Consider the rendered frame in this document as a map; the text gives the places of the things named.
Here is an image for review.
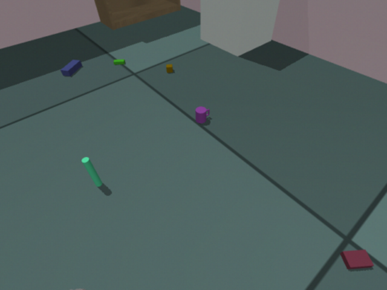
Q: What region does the bookshelf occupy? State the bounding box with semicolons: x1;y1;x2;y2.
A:
94;0;181;30

